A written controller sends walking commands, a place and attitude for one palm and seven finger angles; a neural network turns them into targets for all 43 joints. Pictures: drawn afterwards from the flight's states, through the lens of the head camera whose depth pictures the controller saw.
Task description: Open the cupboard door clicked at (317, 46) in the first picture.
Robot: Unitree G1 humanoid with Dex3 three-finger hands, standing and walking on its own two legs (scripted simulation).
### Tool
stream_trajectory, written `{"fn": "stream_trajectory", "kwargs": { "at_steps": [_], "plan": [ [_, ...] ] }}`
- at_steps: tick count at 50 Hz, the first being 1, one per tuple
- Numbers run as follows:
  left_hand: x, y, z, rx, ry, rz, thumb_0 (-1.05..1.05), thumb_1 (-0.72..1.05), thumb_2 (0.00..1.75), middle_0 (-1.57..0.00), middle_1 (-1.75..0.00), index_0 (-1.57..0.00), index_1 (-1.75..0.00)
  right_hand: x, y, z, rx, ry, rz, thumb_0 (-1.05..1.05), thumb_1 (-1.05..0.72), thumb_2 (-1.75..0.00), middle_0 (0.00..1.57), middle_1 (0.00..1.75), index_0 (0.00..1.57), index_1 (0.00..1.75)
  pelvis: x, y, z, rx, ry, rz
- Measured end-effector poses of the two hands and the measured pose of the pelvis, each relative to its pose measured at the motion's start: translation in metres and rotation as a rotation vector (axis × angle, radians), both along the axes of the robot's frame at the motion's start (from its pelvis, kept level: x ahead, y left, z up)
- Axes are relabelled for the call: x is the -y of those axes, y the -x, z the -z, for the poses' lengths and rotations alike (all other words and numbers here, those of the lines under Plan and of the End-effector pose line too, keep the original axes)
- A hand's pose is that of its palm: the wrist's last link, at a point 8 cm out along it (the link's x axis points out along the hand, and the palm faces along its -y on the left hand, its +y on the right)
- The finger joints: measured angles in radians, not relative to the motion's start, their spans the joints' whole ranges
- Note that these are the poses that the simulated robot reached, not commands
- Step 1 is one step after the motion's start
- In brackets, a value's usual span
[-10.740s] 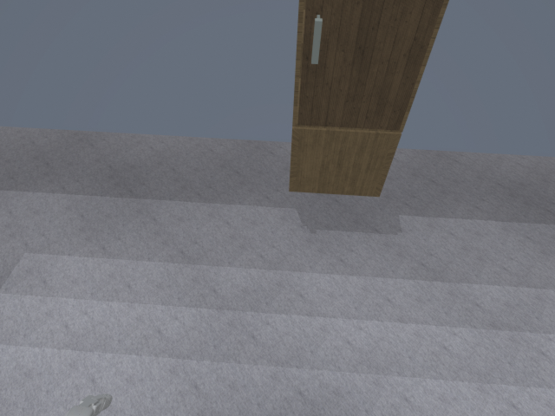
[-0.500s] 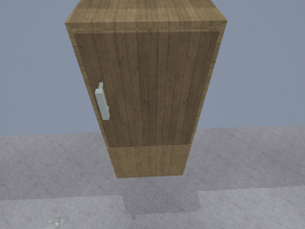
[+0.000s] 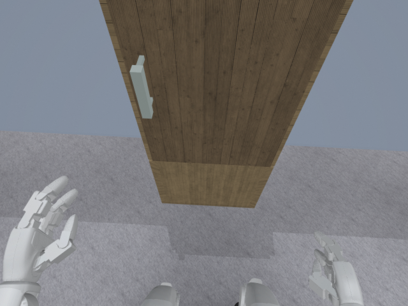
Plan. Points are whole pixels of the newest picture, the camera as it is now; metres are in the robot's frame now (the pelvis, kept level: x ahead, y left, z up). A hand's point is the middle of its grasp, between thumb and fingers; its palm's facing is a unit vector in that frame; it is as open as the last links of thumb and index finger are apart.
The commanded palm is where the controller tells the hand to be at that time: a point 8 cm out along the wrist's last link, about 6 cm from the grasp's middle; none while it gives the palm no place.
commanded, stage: raise the hand with hooked fingers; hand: left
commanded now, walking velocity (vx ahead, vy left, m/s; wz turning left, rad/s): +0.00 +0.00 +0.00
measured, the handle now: (144, 88) +0.54 +0.19 +0.08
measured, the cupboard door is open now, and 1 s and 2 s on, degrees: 0 0 0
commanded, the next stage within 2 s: move the hooked fingers beside the handle in 1.80 s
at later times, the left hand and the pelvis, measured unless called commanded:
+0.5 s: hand (64, 223) +0.23 +0.27 +0.04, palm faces +0.05 -1.00 -0.07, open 10.9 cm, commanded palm +0.21 +0.32 +0.05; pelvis +0.01 +0.02 -0.01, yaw +0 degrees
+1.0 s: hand (56, 193) +0.27 +0.28 +0.08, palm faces +0.05 -1.00 -0.06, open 13.6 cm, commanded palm +0.25 +0.33 +0.09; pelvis +0.01 +0.02 +0.01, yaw +0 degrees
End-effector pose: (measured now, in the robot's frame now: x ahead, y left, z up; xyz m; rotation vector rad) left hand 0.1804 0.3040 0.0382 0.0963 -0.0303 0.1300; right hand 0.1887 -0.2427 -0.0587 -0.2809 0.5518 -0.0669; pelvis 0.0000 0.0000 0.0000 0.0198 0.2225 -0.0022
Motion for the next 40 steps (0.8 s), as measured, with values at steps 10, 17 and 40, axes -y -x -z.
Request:
{"fn": "stream_trajectory", "kwargs": {
  "at_steps": [10,17,40],
  "plan": [
    [0.002,-0.013,0.024,-0.107,0.084,0.078,0.01,0.51,0.73,-0.22,-0.55,-0.23,-0.55,-0.025,-0.029,0.036,-0.001,-0.025,0.001,0.01,-0.90,-0.90,0.20,0.30,0.20,0.30,-0.007,-0.005,0.034,-0.045,0.041,-0.006],
    [-0.006,-0.021,-0.004,-0.098,0.029,0.059,0.01,0.35,0.66,-0.24,-0.65,-0.25,-0.65,-0.037,-0.010,0.036,-0.087,-0.057,0.031,0.01,-0.90,-0.90,0.21,0.30,0.20,0.30,-0.011,-0.007,0.021,-0.063,0.050,-0.021],
    [-0.027,-0.052,-0.029,-0.073,0.039,0.074,0.00,-0.18,0.43,-0.27,-1.00,-0.28,-0.99,-0.015,0.023,0.000,-0.106,0.028,0.079,0.01,-0.90,-0.90,0.20,0.30,0.20,0.30,-0.018,-0.009,-0.003,-0.011,0.050,-0.013]
  ]
}}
